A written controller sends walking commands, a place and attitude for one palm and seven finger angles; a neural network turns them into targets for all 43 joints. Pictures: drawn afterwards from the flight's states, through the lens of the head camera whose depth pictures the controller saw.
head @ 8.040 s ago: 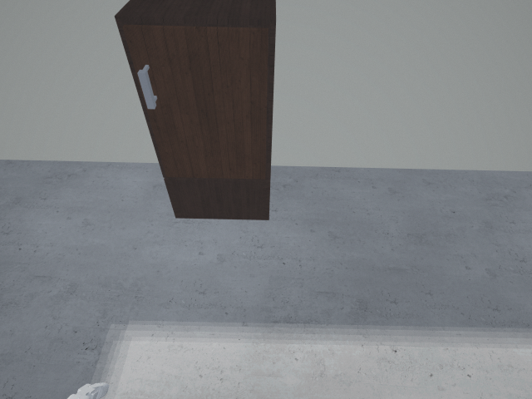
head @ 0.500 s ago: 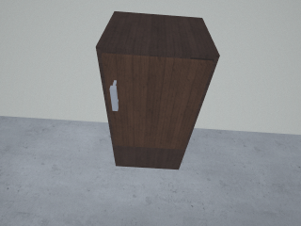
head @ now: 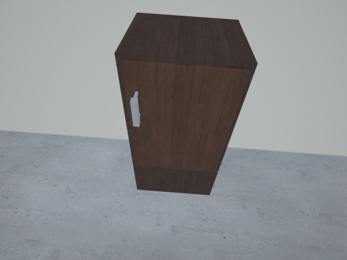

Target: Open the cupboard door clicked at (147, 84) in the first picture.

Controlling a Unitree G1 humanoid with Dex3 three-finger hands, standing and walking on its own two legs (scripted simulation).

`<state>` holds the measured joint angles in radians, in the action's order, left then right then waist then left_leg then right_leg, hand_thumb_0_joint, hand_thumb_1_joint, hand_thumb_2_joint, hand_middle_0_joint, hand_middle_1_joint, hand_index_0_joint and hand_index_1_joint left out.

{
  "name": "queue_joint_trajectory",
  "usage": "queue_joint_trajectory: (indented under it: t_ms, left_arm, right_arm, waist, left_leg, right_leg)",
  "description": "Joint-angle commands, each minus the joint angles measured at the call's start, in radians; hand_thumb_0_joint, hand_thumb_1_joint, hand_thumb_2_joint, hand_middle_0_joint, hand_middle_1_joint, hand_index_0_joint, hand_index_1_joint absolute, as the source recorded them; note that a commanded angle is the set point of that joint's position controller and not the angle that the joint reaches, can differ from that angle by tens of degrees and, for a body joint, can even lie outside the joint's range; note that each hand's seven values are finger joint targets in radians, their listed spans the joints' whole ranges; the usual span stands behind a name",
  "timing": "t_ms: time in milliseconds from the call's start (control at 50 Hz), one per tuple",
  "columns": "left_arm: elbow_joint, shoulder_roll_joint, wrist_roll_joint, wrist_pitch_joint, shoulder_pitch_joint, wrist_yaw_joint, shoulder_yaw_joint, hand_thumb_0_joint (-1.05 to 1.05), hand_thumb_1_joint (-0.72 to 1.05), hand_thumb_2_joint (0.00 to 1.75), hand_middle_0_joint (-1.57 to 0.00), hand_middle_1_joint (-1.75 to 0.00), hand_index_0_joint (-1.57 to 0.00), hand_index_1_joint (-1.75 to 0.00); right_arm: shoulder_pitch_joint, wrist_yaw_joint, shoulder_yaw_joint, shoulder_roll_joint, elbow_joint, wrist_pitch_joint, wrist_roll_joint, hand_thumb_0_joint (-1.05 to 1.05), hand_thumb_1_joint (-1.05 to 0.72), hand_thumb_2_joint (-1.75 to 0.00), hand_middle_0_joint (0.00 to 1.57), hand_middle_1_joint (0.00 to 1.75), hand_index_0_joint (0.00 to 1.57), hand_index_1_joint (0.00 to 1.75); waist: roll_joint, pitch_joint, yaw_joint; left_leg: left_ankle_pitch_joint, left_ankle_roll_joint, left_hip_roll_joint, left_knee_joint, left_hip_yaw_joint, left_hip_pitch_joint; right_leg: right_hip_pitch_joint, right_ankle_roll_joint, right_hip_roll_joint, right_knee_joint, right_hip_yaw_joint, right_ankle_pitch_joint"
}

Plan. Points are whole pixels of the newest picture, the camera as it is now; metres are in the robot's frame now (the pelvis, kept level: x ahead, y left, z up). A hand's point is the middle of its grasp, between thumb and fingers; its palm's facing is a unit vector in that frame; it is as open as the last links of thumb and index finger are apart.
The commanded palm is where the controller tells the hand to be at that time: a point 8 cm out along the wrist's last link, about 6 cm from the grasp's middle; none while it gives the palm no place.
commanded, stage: shuffle to correct the standing spot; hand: left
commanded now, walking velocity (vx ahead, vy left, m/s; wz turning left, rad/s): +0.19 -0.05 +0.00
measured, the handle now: (136, 109) +0.62 +0.19 -0.04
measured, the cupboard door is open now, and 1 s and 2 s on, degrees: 0 0 0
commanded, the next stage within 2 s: come to a stop and stand still in 0.20 s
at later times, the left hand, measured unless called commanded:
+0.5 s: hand out of the picture +0.13 +0.15 -0.17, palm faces -0.03 -0.97 -0.24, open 7.3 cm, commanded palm none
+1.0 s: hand out of the picture +0.09 +0.16 -0.17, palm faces +0.02 -0.96 -0.27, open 7.3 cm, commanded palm none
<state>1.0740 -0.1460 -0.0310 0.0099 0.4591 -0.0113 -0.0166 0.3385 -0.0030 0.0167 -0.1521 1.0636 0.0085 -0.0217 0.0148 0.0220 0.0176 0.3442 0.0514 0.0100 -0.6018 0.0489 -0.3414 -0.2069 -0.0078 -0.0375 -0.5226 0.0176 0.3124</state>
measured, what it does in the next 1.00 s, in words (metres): steps on the spot: right foot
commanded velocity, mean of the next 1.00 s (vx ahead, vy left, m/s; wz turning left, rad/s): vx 0.00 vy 0.02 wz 0.00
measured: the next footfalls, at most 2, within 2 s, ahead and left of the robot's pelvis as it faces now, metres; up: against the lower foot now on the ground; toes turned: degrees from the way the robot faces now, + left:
right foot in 0.46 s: +0.17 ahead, -0.14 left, +0.00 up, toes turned +0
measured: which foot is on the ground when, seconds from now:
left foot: down 0.00-1.00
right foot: down 0.00-0.10, up 0.12-0.44, down 0.46-1.00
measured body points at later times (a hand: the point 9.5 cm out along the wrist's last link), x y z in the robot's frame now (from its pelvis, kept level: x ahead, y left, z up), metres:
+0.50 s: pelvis +0.08 -0.04 +0.00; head +0.09 -0.05 +0.45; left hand +0.14 +0.20 -0.15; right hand +0.01 -0.23 -0.17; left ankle +0.05 +0.08 -0.73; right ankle +0.13 -0.15 -0.74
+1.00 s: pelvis +0.07 -0.04 -0.01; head +0.07 -0.05 +0.44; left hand +0.09 +0.21 -0.15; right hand +0.14 -0.28 -0.16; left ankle +0.07 +0.07 -0.73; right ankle +0.13 -0.15 -0.73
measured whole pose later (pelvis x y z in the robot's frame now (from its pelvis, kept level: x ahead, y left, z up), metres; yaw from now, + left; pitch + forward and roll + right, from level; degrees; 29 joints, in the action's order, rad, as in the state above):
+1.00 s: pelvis +0.07 -0.04 -0.01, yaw +0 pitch -1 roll +1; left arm 0.93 -0.18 -0.04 -0.04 0.32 -0.03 -0.01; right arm 0.25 -0.01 0.04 -0.20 0.90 0.03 -0.03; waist -0.03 -0.02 0.00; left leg 0.33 0.02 -0.03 -0.63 0.10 -0.28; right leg -0.37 0.02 -0.06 -0.63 0.11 0.24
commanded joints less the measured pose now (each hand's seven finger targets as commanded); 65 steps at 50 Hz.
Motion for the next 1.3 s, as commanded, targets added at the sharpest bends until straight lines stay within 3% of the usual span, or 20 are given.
queue_joint_trajectory:
  t_ms: [0,40,60,80,100,180,260,380,440,560,620,700,820,840,860,920,980,1060,1140,1280]
  left_arm:
    - [-0.014,-0.130,0.008,0.029,0.083,-0.018,-0.031,0.00,0.90,0.90,-0.20,-0.30,-0.20,-0.30]
    - [-0.024,-0.105,0.006,0.024,0.030,-0.016,-0.025,0.00,0.90,0.90,-0.20,-0.30,-0.20,-0.30]
    - [-0.028,-0.075,0.006,0.020,0.012,-0.012,-0.019,0.00,0.90,0.90,-0.20,-0.30,-0.20,-0.30]
    - [-0.045,-0.030,0.005,0.020,0.005,-0.007,-0.012,0.00,0.90,0.90,-0.20,-0.30,-0.20,-0.30]
    - [-0.073,-0.039,-0.006,0.023,-0.059,-0.007,-0.010,0.00,0.90,0.90,-0.20,-0.30,-0.20,-0.30]
    - [-0.064,-0.013,-0.007,0.024,-0.071,0.012,-0.015,0.00,0.90,0.90,-0.20,-0.30,-0.20,-0.30]
    - [-0.072,0.020,0.001,0.012,-0.089,0.021,-0.011,0.00,0.90,0.90,-0.20,-0.30,-0.20,-0.30]
    - [-0.064,0.003,0.005,0.021,-0.081,0.005,-0.014,0.00,0.90,0.90,-0.20,-0.30,-0.20,-0.30]
    - [-0.046,-0.145,0.014,0.039,-0.027,-0.020,-0.028,0.00,0.90,0.90,-0.20,-0.30,-0.20,-0.30]
    - [-0.092,-0.146,0.013,0.012,-0.175,-0.037,-0.036,0.00,0.90,0.90,-0.20,-0.30,-0.20,-0.30]
    - [-0.117,-0.161,0.020,-0.009,-0.200,-0.035,-0.053,0.00,0.90,0.90,-0.20,-0.30,-0.20,-0.30]
    - [-0.152,-0.090,0.010,-0.037,-0.233,-0.027,-0.045,0.00,0.90,0.90,-0.20,-0.30,-0.20,-0.30]
    - [-0.143,-0.112,0.001,-0.026,-0.170,-0.020,-0.037,0.00,0.90,0.90,-0.20,-0.30,-0.20,-0.30]
    - [-0.185,-0.234,-0.009,-0.022,-0.190,-0.030,-0.019,0.00,0.90,0.90,-0.20,-0.30,-0.20,-0.30]
    - [-0.211,-0.157,0.002,-0.033,-0.162,-0.031,-0.024,0.00,0.90,0.90,-0.20,-0.30,-0.20,-0.30]
    - [-0.222,-0.140,-0.002,-0.029,-0.126,-0.031,-0.020,0.00,0.90,0.90,-0.20,-0.30,-0.20,-0.30]
    - [-0.242,-0.197,0.001,-0.012,-0.156,-0.033,-0.036,0.00,0.90,0.90,-0.20,-0.30,-0.20,-0.30]
    - [-0.257,-0.222,-0.001,-0.006,-0.218,-0.033,-0.048,0.00,0.90,0.90,-0.20,-0.30,-0.20,-0.30]
    - [-0.232,-0.196,0.007,-0.004,-0.174,-0.023,-0.037,0.00,0.90,0.90,-0.20,-0.30,-0.20,-0.30]
    - [-0.175,-0.175,0.012,0.003,-0.147,-0.019,-0.028,0.00,0.90,0.90,-0.20,-0.30,-0.20,-0.30]
  right_arm:
    - [-0.044,0.002,0.009,-0.038,-0.087,-0.046,0.003,0.00,-0.90,-0.90,0.20,0.30,0.20,0.30]
    - [0.034,0.001,0.013,-0.046,-0.058,-0.052,0.005,0.00,-0.90,-0.90,0.20,0.30,0.20,0.30]
    - [0.114,-0.006,0.020,-0.084,-0.029,-0.058,0.004,0.00,-0.90,-0.90,0.20,0.30,0.20,0.30]
    - [0.209,-0.017,0.036,-0.151,-0.001,-0.061,-0.004,0.00,-0.90,-0.90,0.20,0.30,0.20,0.30]
    - [0.259,-0.024,0.042,-0.171,0.009,-0.063,-0.008,0.00,-0.90,-0.90,0.20,0.30,0.20,0.30]
    - [0.124,-0.026,0.022,-0.105,-0.022,-0.081,-0.001,0.00,-0.90,-0.90,0.20,0.30,0.20,0.30]
    - [0.097,-0.030,0.025,-0.105,-0.027,-0.089,-0.004,0.00,-0.90,-0.90,0.20,0.30,0.20,0.30]
    - [0.092,-0.033,0.015,-0.084,-0.006,-0.057,-0.003,0.00,-0.90,-0.90,0.20,0.30,0.20,0.30]
    - [0.149,-0.025,-0.009,0.004,-0.001,-0.044,0.013,0.00,-0.90,-0.90,0.20,0.30,0.20,0.30]
    - [0.152,-0.031,0.006,0.006,0.026,-0.005,0.018,0.00,-0.90,-0.90,0.20,0.30,0.20,0.30]
    - [0.144,-0.031,0.019,-0.027,0.012,-0.002,0.012,0.00,-0.90,-0.90,0.20,0.30,0.20,0.30]
    - [-0.007,-0.029,0.032,-0.092,-0.068,0.002,0.000,0.00,-0.90,-0.90,0.20,0.30,0.20,0.30]
    - [-0.037,-0.021,0.036,-0.088,-0.122,0.003,0.003,0.00,-0.90,-0.90,0.20,0.30,0.20,0.30]
    - [-0.086,-0.011,0.039,-0.184,-0.186,-0.001,-0.008,0.00,-0.90,-0.90,0.20,0.30,0.20,0.30]
    - [-0.087,-0.017,0.053,-0.188,-0.221,-0.013,-0.010,0.00,-0.90,-0.90,0.20,0.30,0.20,0.30]
    - [-0.116,-0.018,0.054,-0.168,-0.251,0.002,-0.007,0.00,-0.90,-0.90,0.20,0.30,0.20,0.30]
    - [-0.016,-0.009,0.046,-0.113,-0.238,0.009,-0.010,0.00,-0.90,-0.90,0.20,0.30,0.20,0.30]
    - [0.038,-0.003,0.045,-0.123,-0.207,-0.004,-0.001,0.00,-0.90,-0.90,0.20,0.30,0.20,0.30]
    - [-0.041,-0.010,0.045,-0.188,-0.211,-0.027,-0.003,0.00,-0.90,-0.90,0.20,0.30,0.20,0.30]
    - [-0.049,-0.015,0.027,-0.181,-0.179,-0.030,-0.002,0.00,-0.90,-0.90,0.20,0.30,0.20,0.30]
  waist:
    - [0.154,-0.138,-0.012]
    - [0.056,-0.131,-0.058]
    - [-0.051,-0.132,-0.081]
    - [-0.239,-0.119,-0.102]
    - [-0.267,-0.138,-0.119]
    - [-0.096,-0.179,-0.041]
    - [-0.096,-0.106,-0.022]
    - [-0.040,-0.058,0.004]
    - [0.215,0.037,-0.004]
    - [0.161,-0.015,-0.035]
    - [0.051,0.012,-0.030]
    - [-0.206,-0.096,0.009]
    - [0.016,-0.049,0.004]
    - [-0.060,-0.139,-0.033]
    - [-0.086,0.005,-0.020]
    - [-0.008,0.020,-0.005]
    - [0.217,-0.029,-0.048]
    - [0.116,-0.064,-0.081]
    - [-0.178,-0.093,-0.024]
    - [-0.015,-0.065,-0.009]
  left_leg:
    - [0.032,-0.006,-0.016,-0.074,0.031,-0.116]
    - [0.027,-0.010,-0.031,0.069,0.015,0.099]
    - [0.066,0.013,-0.106,0.165,-0.108,0.189]
    - [0.140,0.086,-0.284,0.318,-0.365,0.272]
    - [0.147,0.148,-0.373,0.418,-0.497,0.286]
    - [-0.013,0.183,-0.349,0.436,-0.323,0.092]
    - [-0.167,0.153,-0.279,0.417,-0.152,0.079]
    - [-0.219,0.081,-0.215,0.231,-0.063,0.034]
    - [0.170,-0.046,-0.053,0.017,0.054,-0.092]
    - [0.049,-0.068,-0.054,-0.004,0.033,0.040]
    - [-0.170,-0.065,-0.064,0.122,0.034,0.126]
    - [-0.370,0.045,-0.237,0.266,-0.107,-0.040]
    - [-0.006,-0.005,-0.113,0.157,-0.025,-0.028]
    - [-0.016,-0.031,-0.089,0.229,-0.049,0.009]
    - [0.065,-0.007,-0.158,0.203,-0.103,-0.038]
    - [0.135,0.001,-0.126,0.148,-0.075,-0.075]
    - [0.056,-0.023,-0.012,-0.082,0.010,0.002]
    - [-0.019,-0.007,-0.026,0.013,-0.007,0.121]
    - [-0.012,0.022,-0.145,0.250,-0.160,0.006]
    - [0.003,0.000,-0.122,0.265,-0.126,-0.038]
  right_leg:
    - [-0.047,0.164,-0.206,0.273,-0.283,0.241]
    - [-0.203,0.124,-0.117,0.156,-0.135,0.229]
    - [-0.288,0.091,-0.042,0.013,-0.058,0.199]
    - [-0.410,0.048,0.039,-0.225,0.059,0.189]
    - [-0.490,0.047,0.040,-0.413,0.055,0.244]
    - [-0.437,0.038,-0.072,-0.525,-0.015,0.061]
    - [-0.291,0.018,-0.053,-0.319,0.042,-0.016]
    - [-0.001,0.001,0.002,0.036,0.086,-0.149]
    - [0.190,0.117,-0.321,0.155,-0.229,-0.476]
    - [0.009,0.165,-0.273,0.081,-0.118,-0.732]
    - [-0.038,0.127,-0.220,0.024,-0.093,-0.533]
    - [-0.053,0.024,-0.029,-0.134,0.064,-0.047]
    - [-0.063,0.045,-0.099,0.050,-0.072,-0.088]
    - [-0.093,0.032,-0.048,-0.006,-0.021,-0.036]
    - [-0.046,0.024,-0.048,-0.050,0.027,0.031]
    - [-0.025,0.034,-0.050,-0.010,0.010,0.040]
    - [-0.176,0.097,-0.200,0.232,-0.235,0.244]
    - [-0.258,0.094,-0.173,0.222,-0.150,0.172]
    - [-0.127,0.042,-0.049,0.056,0.003,0.001]
    - [0.019,0.035,-0.074,0.098,-0.016,-0.087]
